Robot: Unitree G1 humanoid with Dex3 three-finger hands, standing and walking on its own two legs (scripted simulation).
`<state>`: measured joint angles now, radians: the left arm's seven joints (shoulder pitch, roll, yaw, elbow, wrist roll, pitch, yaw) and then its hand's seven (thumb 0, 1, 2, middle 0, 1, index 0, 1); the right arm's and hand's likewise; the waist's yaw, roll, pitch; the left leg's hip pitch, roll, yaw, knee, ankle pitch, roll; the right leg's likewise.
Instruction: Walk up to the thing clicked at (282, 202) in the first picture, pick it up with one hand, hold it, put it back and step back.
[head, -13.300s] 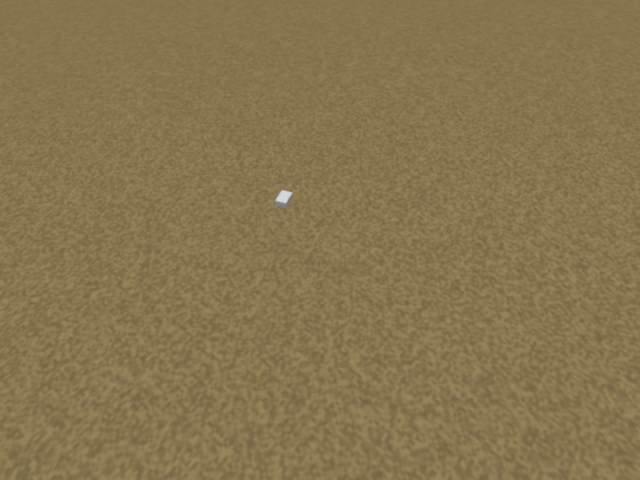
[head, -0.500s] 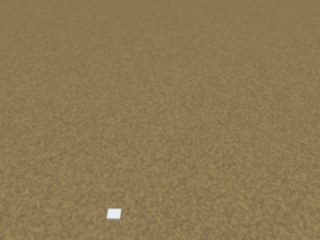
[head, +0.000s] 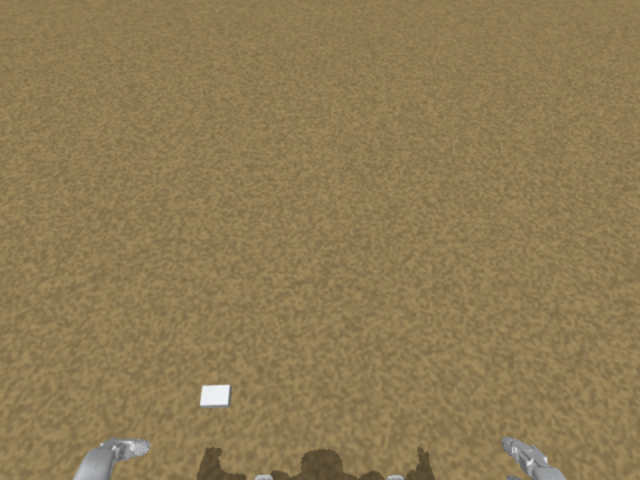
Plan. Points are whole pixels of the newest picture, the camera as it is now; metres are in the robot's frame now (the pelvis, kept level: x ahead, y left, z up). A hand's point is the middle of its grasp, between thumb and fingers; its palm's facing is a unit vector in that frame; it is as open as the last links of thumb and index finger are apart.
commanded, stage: rise first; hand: left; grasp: from above
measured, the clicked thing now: (216, 396) +0.41 +0.31 -0.72
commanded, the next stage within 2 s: none
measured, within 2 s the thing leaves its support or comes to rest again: neither
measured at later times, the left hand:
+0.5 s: hand out of the picture +0.13 +0.27 -0.21, palm faces -0.16 -0.86 -0.48, open 13.2 cm
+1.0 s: hand (155, 454) +0.22 +0.33 -0.39, palm faces -0.45 -0.49 -0.75, open 13.1 cm
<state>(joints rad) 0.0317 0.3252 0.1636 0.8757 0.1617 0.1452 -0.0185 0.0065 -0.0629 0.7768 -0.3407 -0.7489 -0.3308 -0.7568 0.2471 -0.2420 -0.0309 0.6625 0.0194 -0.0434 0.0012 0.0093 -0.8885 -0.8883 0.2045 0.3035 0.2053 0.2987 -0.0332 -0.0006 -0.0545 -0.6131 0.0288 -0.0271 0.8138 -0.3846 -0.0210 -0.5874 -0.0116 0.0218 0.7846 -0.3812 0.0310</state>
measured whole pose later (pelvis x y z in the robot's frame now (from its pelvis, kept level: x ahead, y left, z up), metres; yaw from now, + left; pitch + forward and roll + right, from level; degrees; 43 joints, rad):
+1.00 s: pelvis -0.06 +0.00 -0.25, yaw -2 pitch +34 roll -3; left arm -0.22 0.58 0.24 0.75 0.69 -0.22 0.01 0.00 -0.38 0.84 -0.32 -0.83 -0.30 -0.85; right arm 0.05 -0.30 -0.06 0.64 -0.03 -0.15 0.05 0.01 -0.94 -0.90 0.20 0.30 0.20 0.30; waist -0.01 0.00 -0.15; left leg -1.81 0.01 -0.10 1.92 -0.70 -0.04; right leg -1.77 0.01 0.00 1.88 -0.71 0.04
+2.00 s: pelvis -0.08 +0.01 -0.42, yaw -8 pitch +31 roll -10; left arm -0.76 0.94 0.28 1.34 1.35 -0.52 0.36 0.00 -0.21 0.75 -0.34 -0.70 -0.34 -0.71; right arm 0.02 -0.27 0.03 0.77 -0.19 0.05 0.15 0.00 -0.89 -0.89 0.20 0.30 0.21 0.30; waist -0.12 -0.06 -0.04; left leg -2.31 -0.02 -0.18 2.46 -0.70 -0.02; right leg -2.21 0.05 -0.04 2.36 -0.71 0.06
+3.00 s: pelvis -0.08 +0.02 -0.43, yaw -10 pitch +30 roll -12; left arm -0.83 0.97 0.27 1.48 1.37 -0.46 0.46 0.00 -0.25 0.78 -0.33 -0.79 -0.33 -0.79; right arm 0.03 -0.27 0.09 0.77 -0.21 0.01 0.16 0.00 -0.90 -0.89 0.20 0.30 0.20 0.30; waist -0.19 -0.08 0.00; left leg -2.35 -0.03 -0.22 2.52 -0.71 -0.02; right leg -2.24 0.06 -0.06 2.39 -0.70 0.06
